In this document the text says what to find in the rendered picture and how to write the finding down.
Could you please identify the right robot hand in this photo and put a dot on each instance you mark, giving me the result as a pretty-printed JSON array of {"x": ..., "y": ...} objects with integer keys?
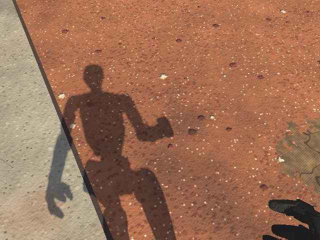
[{"x": 301, "y": 211}]

